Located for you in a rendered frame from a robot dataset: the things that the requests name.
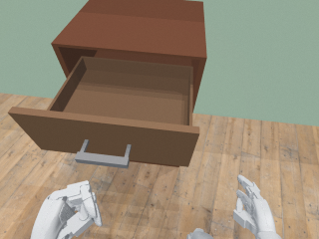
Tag right robot shin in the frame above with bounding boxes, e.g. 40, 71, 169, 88
193, 228, 204, 232

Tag handle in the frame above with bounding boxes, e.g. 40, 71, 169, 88
74, 139, 132, 169

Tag robot left hand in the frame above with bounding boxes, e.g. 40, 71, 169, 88
30, 180, 103, 239

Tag robot right hand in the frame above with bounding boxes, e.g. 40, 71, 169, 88
233, 174, 276, 237

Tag drawer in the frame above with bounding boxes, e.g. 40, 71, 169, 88
8, 56, 200, 167

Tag cabinet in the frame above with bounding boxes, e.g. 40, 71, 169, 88
51, 0, 207, 167

